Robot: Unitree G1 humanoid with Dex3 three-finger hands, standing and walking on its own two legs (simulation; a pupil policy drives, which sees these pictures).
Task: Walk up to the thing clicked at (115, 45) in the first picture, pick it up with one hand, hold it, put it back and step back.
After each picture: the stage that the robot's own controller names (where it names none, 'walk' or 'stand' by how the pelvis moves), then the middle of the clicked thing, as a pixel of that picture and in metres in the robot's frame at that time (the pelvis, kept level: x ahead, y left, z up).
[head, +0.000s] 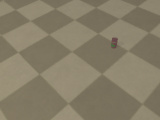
stand; (114, 42) +1.38 -0.29 -0.72
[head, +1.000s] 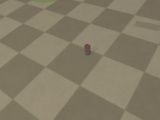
walk; (87, 49) +1.27 +0.12 -0.70
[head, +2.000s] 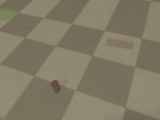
walk; (55, 86) +0.76 +0.36 -0.71
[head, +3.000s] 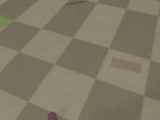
walk; (53, 118) +0.48 +0.27 -0.70
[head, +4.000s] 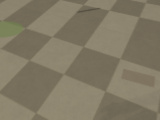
stand; out of the picture +0.40 +0.24 -0.72
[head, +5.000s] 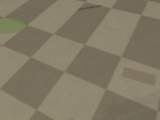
stand; out of the picture +0.41 +0.24 -0.72
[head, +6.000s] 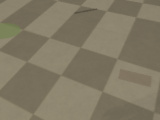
stand; out of the picture +0.40 +0.26 -0.73
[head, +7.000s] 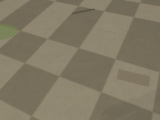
stand; out of the picture +0.39 +0.27 -0.73
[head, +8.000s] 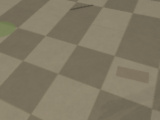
go down; out of the picture +0.39 +0.27 -0.72
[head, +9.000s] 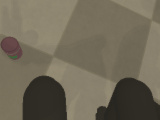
go down; (12, 49) +0.46 +0.31 -0.29
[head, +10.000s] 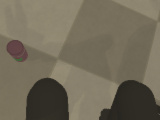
approach; (18, 51) +0.46 +0.32 -0.30
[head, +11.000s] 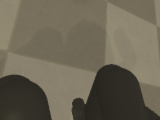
close in; out of the picture +0.43 +0.35 -0.22
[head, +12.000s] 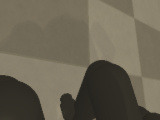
close; out of the picture +0.42 +0.36 -0.22
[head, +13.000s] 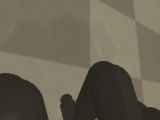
lift; out of the picture +0.38 +0.32 -0.22
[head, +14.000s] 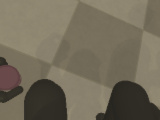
lift; (8, 78) +0.31 +0.27 -0.08
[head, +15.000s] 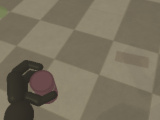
hold; (45, 88) +0.32 +0.16 +0.05
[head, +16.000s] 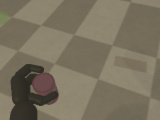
hold; (46, 89) +0.33 +0.16 +0.02
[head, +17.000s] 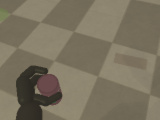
crouch; (50, 90) +0.33 +0.15 +0.00
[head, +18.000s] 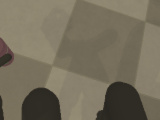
crouch; out of the picture +0.44 +0.27 -0.09
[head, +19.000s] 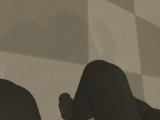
lower; out of the picture +0.39 +0.33 -0.23
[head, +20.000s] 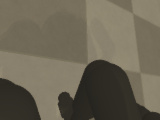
lower; out of the picture +0.40 +0.34 -0.22
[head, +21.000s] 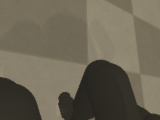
lower; out of the picture +0.40 +0.34 -0.22
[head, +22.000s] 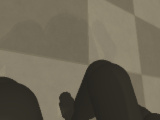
lower; out of the picture +0.39 +0.34 -0.22
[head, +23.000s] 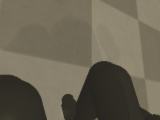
loosen; out of the picture +0.39 +0.30 -0.22
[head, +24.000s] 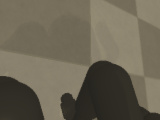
withdraw; out of the picture +0.39 +0.30 -0.23
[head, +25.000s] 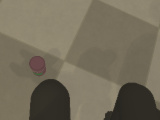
walk; (38, 66) +0.42 +0.24 -0.31
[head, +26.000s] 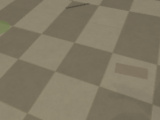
stand; out of the picture +0.34 +0.20 -0.66
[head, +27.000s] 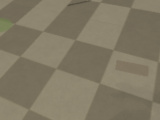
stand; out of the picture +0.35 +0.21 -0.67
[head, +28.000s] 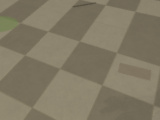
stand; out of the picture +0.36 +0.20 -0.69
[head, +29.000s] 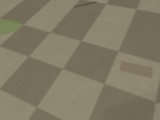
walk; out of the picture +0.37 +0.20 -0.72
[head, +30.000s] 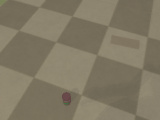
walk; (66, 99) +0.55 +0.13 -0.70
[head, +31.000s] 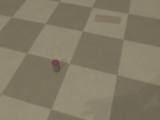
walk; (56, 66) +0.85 +0.30 -0.69
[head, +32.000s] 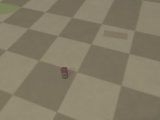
stand; (64, 73) +0.96 +0.24 -0.72
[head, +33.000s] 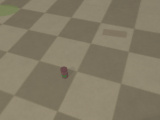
stand; (64, 72) +0.97 +0.26 -0.73
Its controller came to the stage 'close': yes
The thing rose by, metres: 0.72
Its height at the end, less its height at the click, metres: +0.00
